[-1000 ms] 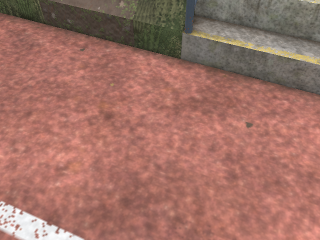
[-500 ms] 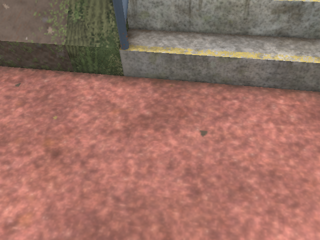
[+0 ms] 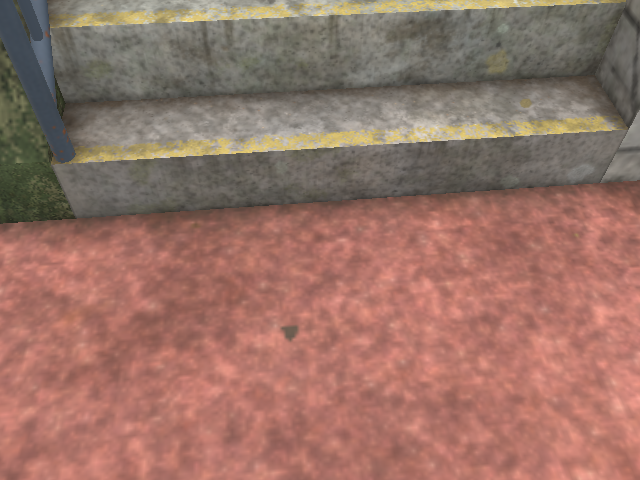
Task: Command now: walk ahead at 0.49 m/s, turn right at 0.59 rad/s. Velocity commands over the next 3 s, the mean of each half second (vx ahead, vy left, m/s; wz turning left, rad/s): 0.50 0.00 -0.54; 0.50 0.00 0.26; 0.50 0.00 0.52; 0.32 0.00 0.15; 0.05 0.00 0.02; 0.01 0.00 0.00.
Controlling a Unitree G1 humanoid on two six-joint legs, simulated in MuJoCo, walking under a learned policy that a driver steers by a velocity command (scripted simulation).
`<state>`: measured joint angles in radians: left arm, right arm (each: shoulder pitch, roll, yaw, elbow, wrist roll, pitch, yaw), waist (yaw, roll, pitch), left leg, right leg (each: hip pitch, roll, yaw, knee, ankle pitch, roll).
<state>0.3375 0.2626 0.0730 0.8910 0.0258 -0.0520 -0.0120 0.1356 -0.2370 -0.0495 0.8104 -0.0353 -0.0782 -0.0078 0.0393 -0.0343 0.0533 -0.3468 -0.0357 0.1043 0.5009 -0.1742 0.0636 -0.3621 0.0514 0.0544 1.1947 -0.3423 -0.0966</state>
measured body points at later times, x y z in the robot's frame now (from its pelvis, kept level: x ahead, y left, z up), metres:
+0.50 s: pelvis +0.26 -0.07 -0.01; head +0.30 -0.09 +0.44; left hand +0.50 +0.11 -0.11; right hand +0.20 -0.32 -0.15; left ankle +0.15 +0.09 -0.63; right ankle +0.31 -0.13 -0.73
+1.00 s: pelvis +0.54 -0.11 -0.02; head +0.58 -0.11 +0.43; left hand +0.55 +0.15 -0.16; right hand +0.67 -0.36 -0.13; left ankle +0.63 -0.07 -0.73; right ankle +0.33 -0.15 -0.67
